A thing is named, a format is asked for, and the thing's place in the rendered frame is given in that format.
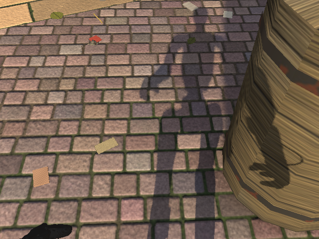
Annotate robot left hand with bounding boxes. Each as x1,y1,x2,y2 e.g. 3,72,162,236
20,223,73,239

